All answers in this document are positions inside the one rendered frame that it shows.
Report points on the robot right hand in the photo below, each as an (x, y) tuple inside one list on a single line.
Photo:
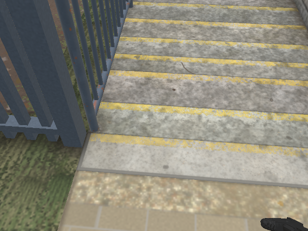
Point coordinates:
[(282, 224)]

